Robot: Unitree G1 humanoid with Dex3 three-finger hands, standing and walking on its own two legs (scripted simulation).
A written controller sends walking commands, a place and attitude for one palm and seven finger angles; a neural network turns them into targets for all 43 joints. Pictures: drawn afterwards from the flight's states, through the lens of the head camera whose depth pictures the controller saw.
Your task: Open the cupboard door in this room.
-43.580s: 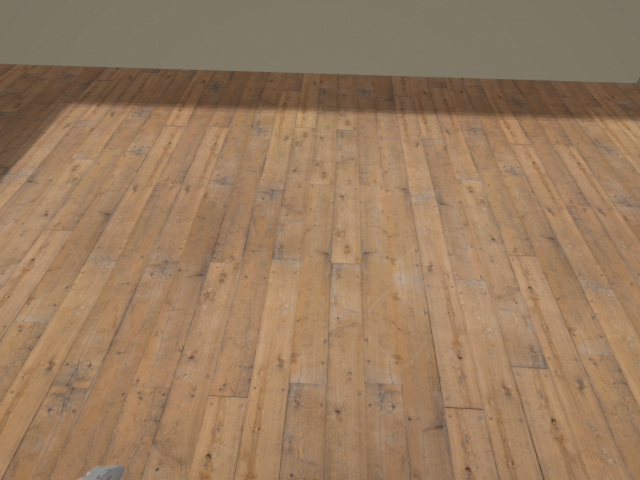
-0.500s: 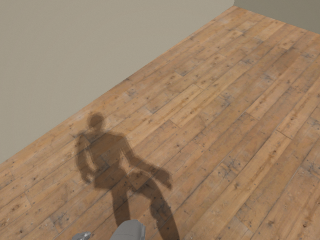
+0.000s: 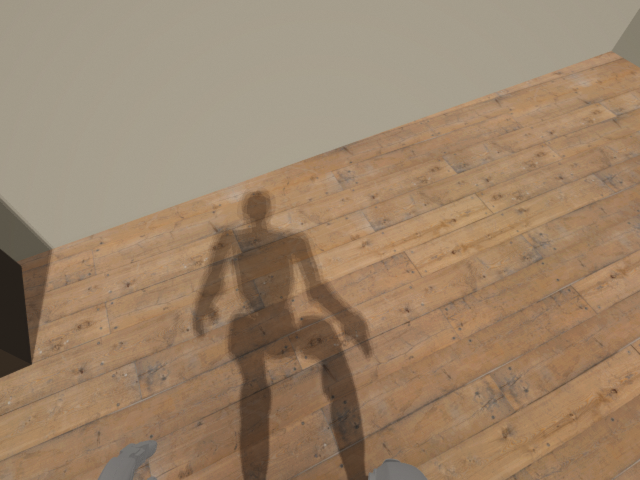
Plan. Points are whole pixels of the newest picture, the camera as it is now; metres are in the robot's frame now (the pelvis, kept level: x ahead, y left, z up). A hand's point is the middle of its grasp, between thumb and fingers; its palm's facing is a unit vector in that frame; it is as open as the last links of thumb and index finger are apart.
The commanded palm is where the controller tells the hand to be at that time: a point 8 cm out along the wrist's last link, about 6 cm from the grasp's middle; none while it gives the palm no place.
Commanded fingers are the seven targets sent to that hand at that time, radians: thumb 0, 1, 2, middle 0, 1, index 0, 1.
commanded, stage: turn to face it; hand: left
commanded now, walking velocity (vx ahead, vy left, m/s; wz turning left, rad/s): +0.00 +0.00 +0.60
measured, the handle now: out of the picture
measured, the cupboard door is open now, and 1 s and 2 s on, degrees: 41 41 41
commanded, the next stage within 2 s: take the last steps up to it in 1.84 s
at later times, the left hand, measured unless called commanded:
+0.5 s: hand out of the picture -0.01 +0.20 -0.19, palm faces +0.37 -0.90 -0.23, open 7.4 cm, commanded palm none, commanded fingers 0.00 0.90 0.90 -0.20 -0.30 -0.20 -0.30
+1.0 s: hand out of the picture +0.02 +0.16 -0.14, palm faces +0.56 -0.78 -0.27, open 7.4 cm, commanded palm none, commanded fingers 0.00 0.90 0.90 -0.20 -0.30 -0.20 -0.30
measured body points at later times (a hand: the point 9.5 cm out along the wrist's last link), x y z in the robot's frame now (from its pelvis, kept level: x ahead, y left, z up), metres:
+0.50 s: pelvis +0.01 -0.01 -0.01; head +0.06 +0.03 +0.43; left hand -0.03 +0.25 -0.17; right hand +0.22 -0.21 -0.13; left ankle -0.03 +0.08 -0.74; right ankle +0.01 -0.14 -0.71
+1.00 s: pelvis +0.05 -0.06 +0.00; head +0.10 -0.05 +0.45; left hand -0.01 +0.20 -0.12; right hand +0.26 -0.24 -0.15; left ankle -0.06 +0.03 -0.64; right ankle +0.10 -0.15 -0.73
